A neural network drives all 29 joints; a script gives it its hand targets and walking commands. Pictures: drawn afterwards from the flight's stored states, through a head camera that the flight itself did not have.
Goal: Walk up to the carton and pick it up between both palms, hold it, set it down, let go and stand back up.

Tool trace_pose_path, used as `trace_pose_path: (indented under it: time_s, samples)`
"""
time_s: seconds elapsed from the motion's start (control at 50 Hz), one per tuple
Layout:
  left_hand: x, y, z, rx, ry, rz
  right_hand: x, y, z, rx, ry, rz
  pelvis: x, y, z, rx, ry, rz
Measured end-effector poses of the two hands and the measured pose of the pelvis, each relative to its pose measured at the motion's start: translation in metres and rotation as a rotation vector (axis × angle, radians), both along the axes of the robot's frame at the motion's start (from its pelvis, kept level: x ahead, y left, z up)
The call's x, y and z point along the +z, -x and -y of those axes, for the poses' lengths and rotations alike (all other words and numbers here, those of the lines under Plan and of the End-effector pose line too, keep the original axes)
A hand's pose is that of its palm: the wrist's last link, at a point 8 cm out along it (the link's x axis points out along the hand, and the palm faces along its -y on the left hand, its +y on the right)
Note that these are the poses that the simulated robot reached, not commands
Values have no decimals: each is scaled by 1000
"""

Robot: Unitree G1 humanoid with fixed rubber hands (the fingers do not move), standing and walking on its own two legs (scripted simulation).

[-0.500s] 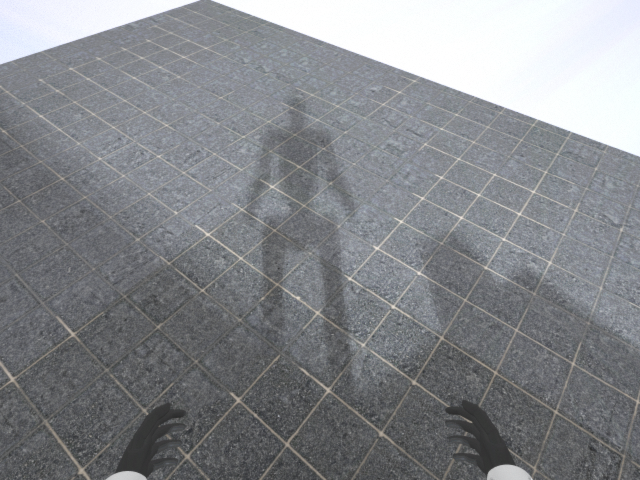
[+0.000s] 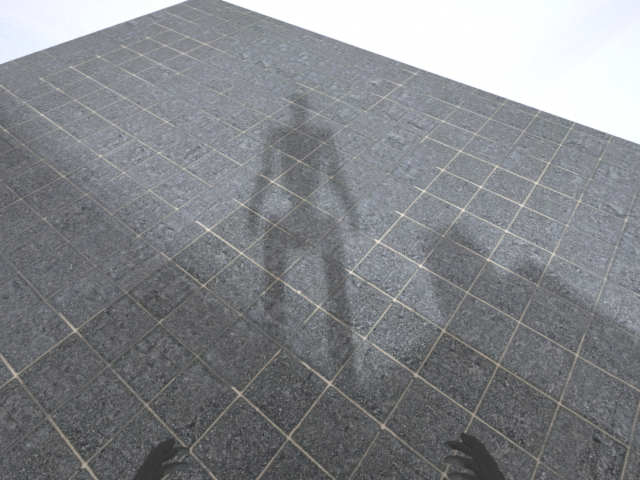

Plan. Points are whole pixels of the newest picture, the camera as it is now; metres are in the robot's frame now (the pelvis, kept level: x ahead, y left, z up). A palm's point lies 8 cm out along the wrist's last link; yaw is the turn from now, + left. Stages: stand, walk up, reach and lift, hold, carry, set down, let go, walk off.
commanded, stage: stand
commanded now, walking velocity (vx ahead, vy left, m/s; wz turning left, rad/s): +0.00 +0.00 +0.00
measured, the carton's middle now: out of the picture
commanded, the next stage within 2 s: none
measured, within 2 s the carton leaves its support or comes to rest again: neither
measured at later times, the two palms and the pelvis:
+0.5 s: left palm out of the picture +0.09 +0.22 -0.10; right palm out of the picture +0.08 -0.23 -0.11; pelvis +0.00 +0.00 +0.00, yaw +0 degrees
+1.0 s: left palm out of the picture +0.06 +0.23 -0.11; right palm out of the picture +0.05 -0.23 -0.12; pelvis +0.00 +0.00 +0.01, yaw +0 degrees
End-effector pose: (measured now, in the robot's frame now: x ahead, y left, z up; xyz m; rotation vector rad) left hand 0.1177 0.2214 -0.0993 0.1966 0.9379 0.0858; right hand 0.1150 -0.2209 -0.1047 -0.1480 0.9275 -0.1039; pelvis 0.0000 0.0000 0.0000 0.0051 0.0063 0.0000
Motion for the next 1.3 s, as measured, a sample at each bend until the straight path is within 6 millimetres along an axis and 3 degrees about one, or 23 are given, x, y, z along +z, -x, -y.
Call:
trace_pose_path:
  time_s: [0.4,0.86,1.02,1.3]
  samples:
    - [-4,19,2,32,3,-45,-4,25,13,-38,18,-70,4,2,5,0,0,-3]
    - [-13,45,-3,80,-4,-162,-14,52,9,-82,10,-196,9,-4,2,-4,1,0]
    - [-14,61,-10,100,-15,-214,-16,66,10,-108,15,-244,12,-5,1,-4,3,13]
    - [-20,101,-5,130,-6,-346,-23,109,3,-134,-10,-377,16,-2,1,-7,1,30]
